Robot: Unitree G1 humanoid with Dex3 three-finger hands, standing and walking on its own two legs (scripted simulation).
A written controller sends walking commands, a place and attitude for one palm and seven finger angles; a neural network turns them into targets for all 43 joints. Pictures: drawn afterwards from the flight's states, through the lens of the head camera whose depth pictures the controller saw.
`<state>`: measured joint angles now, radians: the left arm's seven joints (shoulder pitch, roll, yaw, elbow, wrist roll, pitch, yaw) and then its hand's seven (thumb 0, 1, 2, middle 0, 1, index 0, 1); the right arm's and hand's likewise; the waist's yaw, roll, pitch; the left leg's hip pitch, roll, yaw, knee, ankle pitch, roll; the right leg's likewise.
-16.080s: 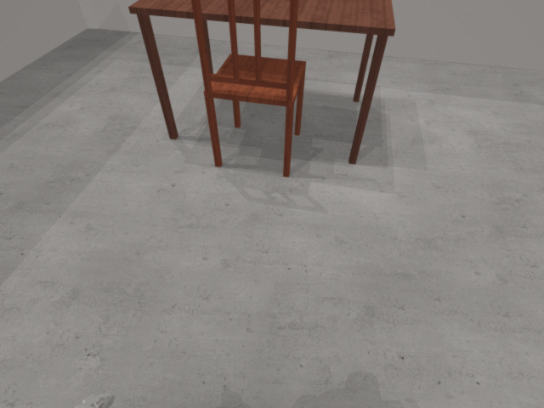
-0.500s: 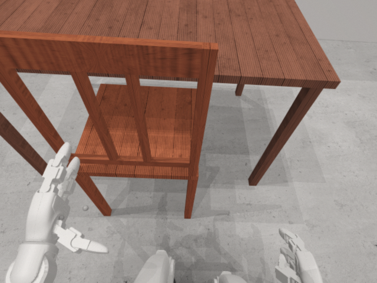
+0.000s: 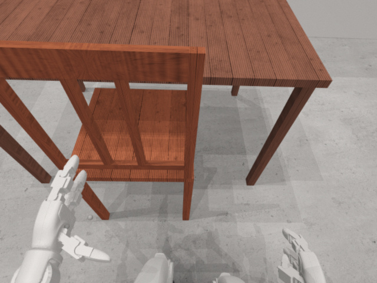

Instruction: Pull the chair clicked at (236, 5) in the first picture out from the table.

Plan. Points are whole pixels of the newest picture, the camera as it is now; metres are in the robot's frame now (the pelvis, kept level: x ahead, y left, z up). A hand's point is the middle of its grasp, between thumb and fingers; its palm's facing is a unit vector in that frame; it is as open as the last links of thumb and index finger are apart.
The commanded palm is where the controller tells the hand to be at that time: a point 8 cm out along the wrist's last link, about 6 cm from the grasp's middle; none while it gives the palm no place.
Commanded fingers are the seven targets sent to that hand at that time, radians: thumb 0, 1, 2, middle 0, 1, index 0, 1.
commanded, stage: aim the fingers beside a spindle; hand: left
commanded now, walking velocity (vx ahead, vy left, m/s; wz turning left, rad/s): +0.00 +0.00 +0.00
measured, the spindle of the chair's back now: (92, 128) +0.46 +0.26 +0.02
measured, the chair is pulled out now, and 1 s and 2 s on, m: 0.00 0.00 0.00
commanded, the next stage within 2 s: none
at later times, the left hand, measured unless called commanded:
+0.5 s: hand (108, 202) +0.27 +0.17 +0.03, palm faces +0.03 -1.00 -0.04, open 16.9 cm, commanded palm +0.24 +0.23 +0.03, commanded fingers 0.00 -0.50 0.30 -0.06 -0.08 -0.06 -0.08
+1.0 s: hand (125, 193) +0.30 +0.15 +0.00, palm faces +0.02 -1.00 +0.00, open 16.9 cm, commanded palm +0.28 +0.21 +0.01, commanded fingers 0.00 -0.50 0.30 -0.06 -0.08 -0.06 -0.08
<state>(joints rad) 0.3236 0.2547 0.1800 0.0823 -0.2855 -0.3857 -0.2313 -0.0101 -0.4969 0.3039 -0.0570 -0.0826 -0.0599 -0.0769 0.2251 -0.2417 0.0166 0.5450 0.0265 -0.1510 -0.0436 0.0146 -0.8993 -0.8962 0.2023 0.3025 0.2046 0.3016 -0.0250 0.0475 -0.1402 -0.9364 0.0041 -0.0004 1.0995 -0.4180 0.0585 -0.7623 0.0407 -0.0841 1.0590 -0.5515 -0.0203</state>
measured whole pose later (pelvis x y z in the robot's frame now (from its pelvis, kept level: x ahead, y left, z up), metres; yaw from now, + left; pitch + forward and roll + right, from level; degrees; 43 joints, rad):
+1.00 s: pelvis +0.00 -0.01 -0.02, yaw -1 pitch +19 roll -3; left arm 0.09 0.20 0.13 0.24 -0.23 -0.43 -0.13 -0.01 -0.50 0.30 -0.06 -0.08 -0.06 -0.08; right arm 0.21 -0.24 0.01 0.55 0.01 -0.09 -0.02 0.01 -0.90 -0.90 0.20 0.30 0.20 0.30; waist -0.04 0.04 -0.16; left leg -1.08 0.02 0.01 1.21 -0.46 0.04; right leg -0.92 0.05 -0.08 1.19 -0.61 -0.04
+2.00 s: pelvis +0.00 -0.02 -0.04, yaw -1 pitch +21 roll -3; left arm 0.02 0.15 0.01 0.30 -0.13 -0.49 0.00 -0.01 -0.50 0.30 -0.06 -0.08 -0.06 -0.08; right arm 0.19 -0.24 0.00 0.55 -0.01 0.00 0.01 0.01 -0.90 -0.90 0.20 0.30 0.20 0.30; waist -0.05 0.04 -0.17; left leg -1.16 0.02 0.01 1.27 -0.48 0.04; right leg -1.01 0.05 -0.08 1.27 -0.63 -0.05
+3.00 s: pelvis +0.00 +0.00 -0.04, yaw -2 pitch +21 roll -4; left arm 0.02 0.15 0.02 0.31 -0.17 -0.43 -0.03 -0.01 -0.50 0.30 -0.05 -0.08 -0.06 -0.08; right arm 0.20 -0.23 0.01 0.53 0.00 0.01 0.01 0.01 -0.90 -0.90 0.20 0.30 0.20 0.30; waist -0.05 0.04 -0.17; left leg -1.16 0.02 0.02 1.27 -0.48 0.05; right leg -1.00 0.05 -0.07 1.25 -0.63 -0.03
